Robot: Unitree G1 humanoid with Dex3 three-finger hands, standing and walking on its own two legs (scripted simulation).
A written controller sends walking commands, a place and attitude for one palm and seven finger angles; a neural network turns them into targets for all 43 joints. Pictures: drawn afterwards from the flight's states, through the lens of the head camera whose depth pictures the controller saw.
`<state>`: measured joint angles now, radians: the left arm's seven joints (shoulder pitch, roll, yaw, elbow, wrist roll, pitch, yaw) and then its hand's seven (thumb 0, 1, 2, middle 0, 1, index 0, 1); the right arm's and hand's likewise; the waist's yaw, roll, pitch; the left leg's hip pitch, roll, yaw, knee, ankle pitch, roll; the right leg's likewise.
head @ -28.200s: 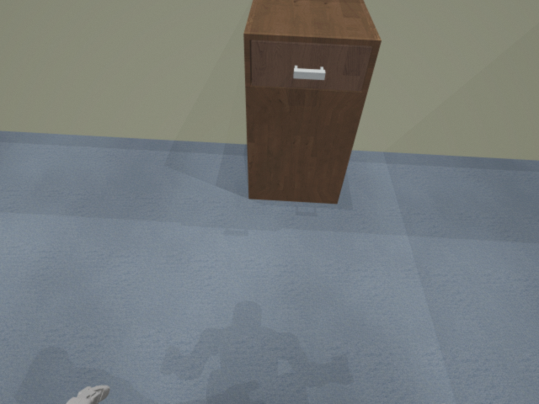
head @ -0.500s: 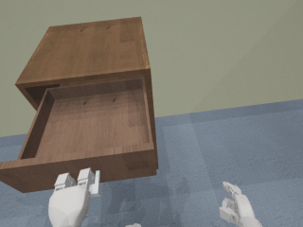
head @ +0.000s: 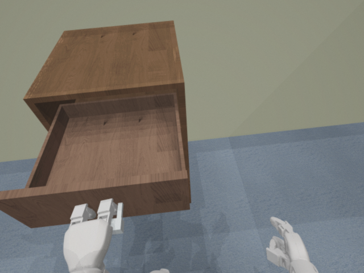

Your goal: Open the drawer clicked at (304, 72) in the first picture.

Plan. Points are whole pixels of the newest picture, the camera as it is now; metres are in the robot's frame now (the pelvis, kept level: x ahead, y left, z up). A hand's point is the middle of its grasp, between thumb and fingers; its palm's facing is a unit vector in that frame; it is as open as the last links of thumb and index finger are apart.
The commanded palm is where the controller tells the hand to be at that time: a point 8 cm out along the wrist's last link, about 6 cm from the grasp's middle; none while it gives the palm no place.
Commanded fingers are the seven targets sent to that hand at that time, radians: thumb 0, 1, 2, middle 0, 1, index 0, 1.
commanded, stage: lift the hand off the handle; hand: left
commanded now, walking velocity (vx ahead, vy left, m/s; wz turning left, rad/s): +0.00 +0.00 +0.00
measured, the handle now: (99, 218) +0.23 +0.22 +0.00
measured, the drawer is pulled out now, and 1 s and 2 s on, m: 0.30 0.30 0.30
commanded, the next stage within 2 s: draw the hand back to the body in 1.44 s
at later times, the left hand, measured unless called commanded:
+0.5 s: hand (96, 236) +0.18 +0.21 +0.01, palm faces +0.05 -0.13 -0.99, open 13.5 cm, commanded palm +0.16 +0.20 +0.08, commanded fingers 0.00 -0.50 0.30 -0.30 -1.20 -0.30 -1.20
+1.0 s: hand (80, 223) +0.19 +0.22 +0.08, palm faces +0.08 -0.17 -0.98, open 13.5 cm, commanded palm +0.16 +0.21 +0.15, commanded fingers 0.00 -0.50 0.30 -0.30 -1.20 -0.30 -1.20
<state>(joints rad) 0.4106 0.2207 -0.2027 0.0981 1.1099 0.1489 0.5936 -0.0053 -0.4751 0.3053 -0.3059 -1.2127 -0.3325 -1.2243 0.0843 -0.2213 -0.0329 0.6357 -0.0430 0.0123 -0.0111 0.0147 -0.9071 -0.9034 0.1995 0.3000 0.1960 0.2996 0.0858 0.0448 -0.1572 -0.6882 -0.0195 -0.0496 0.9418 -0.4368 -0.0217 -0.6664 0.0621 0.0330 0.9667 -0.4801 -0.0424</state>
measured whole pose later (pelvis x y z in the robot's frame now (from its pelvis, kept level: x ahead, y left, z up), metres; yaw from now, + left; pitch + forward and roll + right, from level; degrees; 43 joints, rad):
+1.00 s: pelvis +0.01 +0.01 +0.04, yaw +0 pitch +2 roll +0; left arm 0.50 0.33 -0.20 -0.26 0.99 0.19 0.33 -0.01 -0.49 0.30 -0.40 -1.24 -0.39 -1.22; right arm 0.07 -0.21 0.00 0.63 -0.02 0.04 0.00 0.02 -0.91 -0.90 0.20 0.30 0.20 0.30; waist 0.12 0.09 -0.08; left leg -0.36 -0.01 -0.05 0.68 -0.35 -0.01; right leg -0.34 0.06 0.05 0.69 -0.39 -0.04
